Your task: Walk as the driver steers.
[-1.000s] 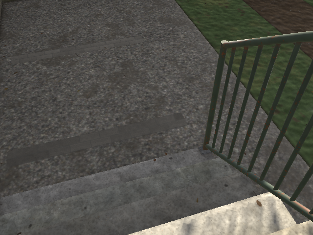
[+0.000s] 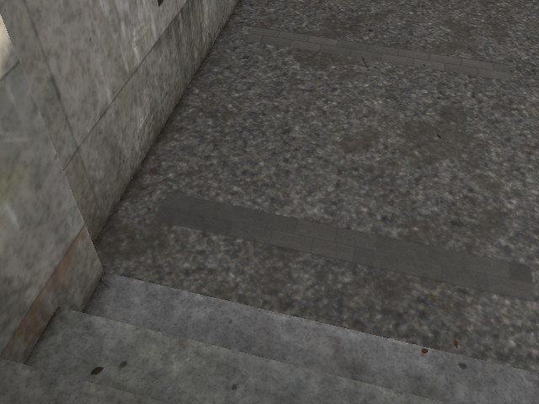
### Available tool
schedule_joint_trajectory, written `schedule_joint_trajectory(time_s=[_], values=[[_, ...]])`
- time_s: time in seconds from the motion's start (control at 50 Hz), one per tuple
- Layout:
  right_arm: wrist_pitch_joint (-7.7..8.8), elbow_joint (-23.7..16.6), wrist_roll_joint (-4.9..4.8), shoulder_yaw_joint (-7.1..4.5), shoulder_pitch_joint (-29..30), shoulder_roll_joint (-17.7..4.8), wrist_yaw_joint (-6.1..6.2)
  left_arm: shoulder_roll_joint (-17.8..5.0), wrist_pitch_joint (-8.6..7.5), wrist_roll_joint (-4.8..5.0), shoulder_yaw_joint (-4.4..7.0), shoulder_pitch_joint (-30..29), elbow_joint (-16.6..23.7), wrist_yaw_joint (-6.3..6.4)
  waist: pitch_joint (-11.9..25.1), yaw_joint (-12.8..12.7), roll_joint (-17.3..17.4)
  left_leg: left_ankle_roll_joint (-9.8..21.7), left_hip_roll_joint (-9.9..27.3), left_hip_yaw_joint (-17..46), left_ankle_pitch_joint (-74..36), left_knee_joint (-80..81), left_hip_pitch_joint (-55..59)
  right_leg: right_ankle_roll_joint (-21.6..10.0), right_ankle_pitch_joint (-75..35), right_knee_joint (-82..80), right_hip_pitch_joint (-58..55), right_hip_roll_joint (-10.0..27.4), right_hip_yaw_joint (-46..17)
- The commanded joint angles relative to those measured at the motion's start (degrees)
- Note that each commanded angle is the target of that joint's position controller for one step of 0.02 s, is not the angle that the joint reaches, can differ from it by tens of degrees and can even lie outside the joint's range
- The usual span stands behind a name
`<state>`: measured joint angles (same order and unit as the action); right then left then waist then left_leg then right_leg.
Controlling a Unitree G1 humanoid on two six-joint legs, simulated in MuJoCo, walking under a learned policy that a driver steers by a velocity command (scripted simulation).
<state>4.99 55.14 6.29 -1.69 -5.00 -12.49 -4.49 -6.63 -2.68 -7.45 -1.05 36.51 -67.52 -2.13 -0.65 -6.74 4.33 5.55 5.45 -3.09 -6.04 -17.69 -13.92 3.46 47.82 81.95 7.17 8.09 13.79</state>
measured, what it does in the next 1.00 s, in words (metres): goes down: right foot 0.19 m lower, then left foot 0.18 m lower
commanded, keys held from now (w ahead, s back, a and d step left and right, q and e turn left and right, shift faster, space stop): w+q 0.10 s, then w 0.06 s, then w+e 0.84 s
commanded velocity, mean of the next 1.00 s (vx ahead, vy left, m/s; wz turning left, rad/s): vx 0.50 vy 0.00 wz -0.17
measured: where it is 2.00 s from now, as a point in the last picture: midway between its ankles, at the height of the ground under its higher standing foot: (354, 332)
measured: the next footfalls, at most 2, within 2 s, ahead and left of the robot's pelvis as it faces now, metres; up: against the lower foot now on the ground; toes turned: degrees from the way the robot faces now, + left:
right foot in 0.42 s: +0.38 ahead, -0.11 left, -0.19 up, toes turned +1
left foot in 0.90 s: +0.65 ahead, +0.03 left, -0.37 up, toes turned -10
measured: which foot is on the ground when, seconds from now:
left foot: down 0.00-0.42, up 0.44-0.88, down 0.90-1.00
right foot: up 0.00-0.40, down 0.42-0.92, up 0.94-1.00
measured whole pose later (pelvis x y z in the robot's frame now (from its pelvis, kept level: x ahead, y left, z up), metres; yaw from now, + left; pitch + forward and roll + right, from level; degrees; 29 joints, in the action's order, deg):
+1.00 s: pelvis +0.58 -0.04 -0.40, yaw -13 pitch +3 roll +0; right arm 3.9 50.2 6.6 -0.8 -13.8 -12.3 -3.6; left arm -8.7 -3.8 -3.0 -1.6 30.2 -55.1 -5.7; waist 4.8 -3.4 0.5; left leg 4.0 -2.0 -4.3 12.2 -24.6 -15.2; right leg -3.3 40.0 113.5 38.4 -9.5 -5.1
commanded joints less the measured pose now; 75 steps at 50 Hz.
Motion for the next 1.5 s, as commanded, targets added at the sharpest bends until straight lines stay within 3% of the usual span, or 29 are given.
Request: schedule_joint_trajectory(time_s=[0.02, 0.06, 0.1, 0.14, 0.28, 0.3, 0.32, 0.34, 0.42, 0.44, 0.46, 0.5, 0.56, 0.58, 0.64, 0.7, 0.76, 0.86, 0.92, 0.94, 1.0, 1.04, 1.12, 1.2, 1.26, 1.36, 1.44, 1.46, 1.5], values=[[-0.45, 13.7, -0.11, -7.19, -45.5, -19.1, 1.89, -6.9, -1.17, 2.78, 2.12, -6.4, 8.5, -5.20, 21.8, 19.7, 7.0, 15.9, 11.1, 13.9, -57.3, -20.5, 65.4, -0.7, 3.4, 35.3, 48.3, -4.1, -7.4], [0.06, 11.3, -2.02, -3.88, -35.9, -8.2, 1.41, -9.5, -4.91, 6.18, 2.80, -27.9, 20.6, -1.65, 7.3, 18.6, -1.8, 16.2, 15.7, 22.0, -11.5, -11.6, 44.2, -2.8, 1.3, 26.1, 61.7, -1.1, -13.4], [0.59, 7.0, -1.50, 0.59, -20.9, 2.2, 0.42, -5.5, -4.44, 3.13, 2.08, -19.3, 17.0, 1.31, -3.8, 6.7, -12.3, 11.7, 13.0, 17.9, 1.3, -10.1, 5.7, -6.7, -24.9, -5.4, 44.4, 4.6, -22.2], [1.90, 3.3, -3.93, 0.32, -15.9, -1.7, 0.19, -4.0, -2.56, 1.55, 2.23, -13.5, 12.6, 1.05, -9.0, 4.1, -2.4, 14.8, 7.5, 13.7, 3.3, -4.1, -19.9, -6.9, -39.2, -17.6, 26.5, 0.7, -16.1], [2.14, 3.9, 1.02, 3.19, -24.2, -1.0, 2.63, -7.4, -1.84, 2.43, 0.80, -24.4, 16.1, -1.15, -3.9, 7.9, -2.1, 6.9, 0.0, 11.0, 34.2, -25.4, -34.9, -3.6, -79.9, -38.9, 7.2, -3.4, -12.1], [0.27, 2.3, -9.82, -0.26, -21.5, -7.0, 5.10, -8.3, -0.46, 9.17, 2.12, -30.7, 19.1, 0.45, 1.1, 9.0, -0.4, 5.3, 1.4, 12.4, 27.0, -26.4, -23.0, -2.7, -76.7, -42.2, 8.7, -7.6, -12.3], [-1.08, 2.5, -9.36, 0.17, -23.7, -6.4, 6.17, -8.3, 0.49, 9.58, 1.83, -33.6, 20.4, 1.03, -2.7, 11.4, 0.7, 4.8, 1.8, 13.3, 24.6, -29.6, -20.6, -3.1, -71.3, -45.2, 10.0, -5.9, -14.5], [0.58, 3.2, 0.38, 4.27, -25.5, 0.2, 3.84, -11.7, -0.38, -0.33, 1.56, -28.9, 18.1, -0.96, -12.9, 8.2, -2.5, 4.4, 6.9, 20.1, 31.6, -33.9, -19.2, -5.6, -63.8, -53.0, 16.9, 0.5, -17.4], [-1.83, 8.0, 2.29, 1.28, -27.4, -7.5, -2.01, -18.6, -3.07, 3.41, 7.50, 5.8, 5.0, -0.16, -0.5, -4.2, -10.9, -0.9, 0.1, 11.8, 14.2, -73.7, -20.5, -12.4, -68.9, -65.0, -23.9, -3.1, -11.1], [-1.62, 8.2, -0.13, 1.07, -37.5, -0.2, -3.22, -23.1, -2.51, 3.17, 7.73, 9.3, 4.4, -1.21, 14.2, 1.1, -24.2, -4.6, -10.1, 3.3, 54.1, -105.1, -35.8, -23.7, -104.9, -41.1, -42.5, 4.2, -18.7], [-1.43, 2.3, -2.20, 0.30, -30.3, -4.3, -3.94, -24.2, -2.65, 2.30, 7.70, 7.5, 5.2, -2.38, 15.0, 0.9, -17.9, -6.0, -10.0, 2.5, 50.9, -110.0, -48.7, -25.9, -104.5, -45.1, -43.2, 7.6, -31.7], [-0.78, -5.0, -3.59, 1.05, -16.5, -4.2, -0.34, -15.8, -2.19, 3.08, 5.81, -1.7, 5.8, -3.45, 2.1, 1.0, -5.3, -4.6, -4.6, 8.7, 39.0, -103.2, -66.3, -27.7, -45.8, -56.3, -25.0, 15.5, -47.3], [-0.21, -2.6, -0.29, 3.47, -19.6, 3.3, 2.97, -2.9, -4.19, 1.06, 0.79, -12.2, 6.7, -1.51, -7.0, 10.3, -1.9, 0.0, 5.2, 13.4, 9.4, -67.5, -46.2, -20.7, -35.7, -59.6, 15.8, 2.2, -34.1], [0.03, -1.8, 0.46, 3.17, -17.3, 2.7, 2.00, -1.7, -5.39, 3.77, 0.00, -16.0, 8.8, -0.60, -7.3, 8.7, -1.4, -0.3, 3.9, 9.4, -3.9, -48.7, -32.6, -20.5, -36.2, -60.9, 28.2, -1.5, -26.4], [-0.17, -2.6, -0.35, 3.61, -12.8, 1.6, -0.07, -9.7, -5.99, 2.11, -0.20, -5.0, 4.8, -0.52, -2.1, 8.2, -8.2, -5.2, -0.8, 3.4, -4.8, -56.3, -20.0, -21.6, -46.7, -52.1, 35.2, -3.6, -30.2], [0.56, -6.4, 0.75, 3.96, 1.4, -2.6, 1.20, -3.1, -7.22, 4.05, -1.40, 4.9, 3.8, 3.39, -0.7, -0.7, -2.3, -7.8, 0.5, 10.5, -20.4, -24.2, -45.4, -19.2, -36.3, -36.2, 5.2, -6.4, -36.5], [-0.88, -10.6, 0.33, 4.60, 2.8, 0.1, 1.28, -6.4, -5.33, 1.95, -1.48, -2.0, 7.9, 0.76, -1.7, 3.6, -6.6, -5.6, -2.7, 2.0, -22.1, -24.2, -6.6, -18.0, -22.2, -38.5, 41.2, -10.3, -33.1], [-1.31, -12.3, -1.16, 3.34, 1.9, -3.5, 1.92, -8.5, -4.27, 4.66, 0.74, 2.8, 8.6, 0.47, -8.5, 0.1, -6.0, -3.4, -4.3, 5.7, 0.5, 9.0, -12.2, -18.7, -31.0, -24.5, 12.4, -10.5, -46.8], [0.51, -0.3, -1.59, -1.38, -39.5, -10.2, 2.07, -3.6, -2.73, 3.66, -0.71, 0.3, 10.9, -5.15, 13.3, 13.6, 5.4, 10.5, 9.6, 7.0, -39.8, -7.9, 51.8, -10.0, -27.9, 23.3, 43.1, -17.2, -31.4], [0.04, -2.9, -1.64, -2.81, -34.2, -16.0, 0.08, -1.5, -3.15, 6.34, -0.53, 9.4, 12.0, -5.48, 21.8, 8.5, 9.7, 23.1, 22.4, 13.8, -69.7, -25.5, 62.7, -7.2, 2.3, 47.5, 61.9, -19.9, -22.8], [-1.79, -4.8, 1.15, -0.59, -19.2, -3.1, 1.23, -5.1, -0.61, 3.90, -0.51, -6.4, 17.8, -2.90, 2.2, 10.0, -11.8, 15.9, 20.8, 18.0, -8.9, -10.2, 28.4, -5.2, -21.3, 32.6, 73.5, -7.3, -25.0], [0.74, -2.5, -1.01, 2.10, -17.4, 5.3, 3.01, -4.1, -0.67, 2.27, 0.27, -5.5, 14.1, -3.72, -8.6, 2.5, -4.0, 7.6, 6.3, 5.2, -1.2, -4.3, -9.2, -8.5, -45.2, 4.8, 49.9, -0.6, -19.7], [3.06, 3.2, 0.38, 1.66, -24.3, -3.3, 3.25, -3.9, -2.62, 1.61, 0.70, -13.4, 14.0, -6.49, -4.8, 5.2, -0.4, 8.9, 5.9, 7.0, 7.9, -8.8, -21.8, -8.6, -64.1, -7.3, 33.5, -4.1, -15.9], [3.92, 5.6, -1.16, 3.65, -28.6, -0.2, 4.54, -7.6, -3.29, 0.46, 0.01, -27.5, 17.2, -2.90, -3.4, 10.4, -5.2, 8.0, 6.2, 9.3, 16.2, -19.4, 0.8, -6.6, -84.9, -43.4, 47.1, -1.7, -21.1], [2.49, 5.4, -0.04, 4.08, -28.5, -0.2, 2.58, -8.5, -1.25, 1.18, -0.57, -32.9, 20.1, -3.55, -7.2, 9.6, -3.8, 6.4, 4.2, 7.7, 23.3, -18.5, -18.4, -6.3, -78.6, -39.8, 24.4, -3.1, -15.0], [1.01, 10.1, -3.14, 2.76, -38.6, -3.3, 5.09, -8.6, -0.77, 0.94, -1.28, -45.7, 23.9, -3.83, -10.9, 18.0, -3.9, 7.8, 7.4, 15.9, 13.2, -28.2, 11.6, -4.8, -57.5, -62.1, 34.4, -2.5, -14.6], [-1.27, 10.5, 1.75, 2.23, -33.5, -3.8, -1.98, -19.0, -2.95, 2.60, 4.77, -2.6, 10.7, -2.22, 2.6, -1.4, -9.9, -1.1, -0.8, 6.1, 11.4, -65.1, -28.2, -14.0, -86.4, -60.5, -39.6, -0.7, -13.0], [-0.59, 10.6, -1.70, 3.02, -39.5, 2.7, -3.53, -21.4, -1.88, 1.02, 5.58, 11.1, 7.4, -2.78, 24.1, -3.1, -18.2, -5.1, -6.9, 2.4, 55.0, -98.0, -36.8, -28.2, -117.3, -39.2, -64.7, 14.4, -19.7], [0.97, -0.1, -5.47, 0.72, -20.1, -4.4, -3.60, -21.4, -0.74, 0.20, 6.79, 6.7, 5.7, -1.65, 12.2, -4.8, -7.9, -4.3, -3.5, 3.9, 53.0, -98.3, -53.8, -24.1, -93.7, -45.8, -49.2, 17.6, -24.1]])
Velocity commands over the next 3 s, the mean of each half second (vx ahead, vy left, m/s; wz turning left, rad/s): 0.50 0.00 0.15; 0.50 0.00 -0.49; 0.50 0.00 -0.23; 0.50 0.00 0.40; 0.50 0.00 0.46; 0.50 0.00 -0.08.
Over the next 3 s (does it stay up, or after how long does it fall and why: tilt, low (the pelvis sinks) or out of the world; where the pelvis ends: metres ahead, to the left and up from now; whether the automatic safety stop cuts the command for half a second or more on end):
stays up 1.69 -0.19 -0.76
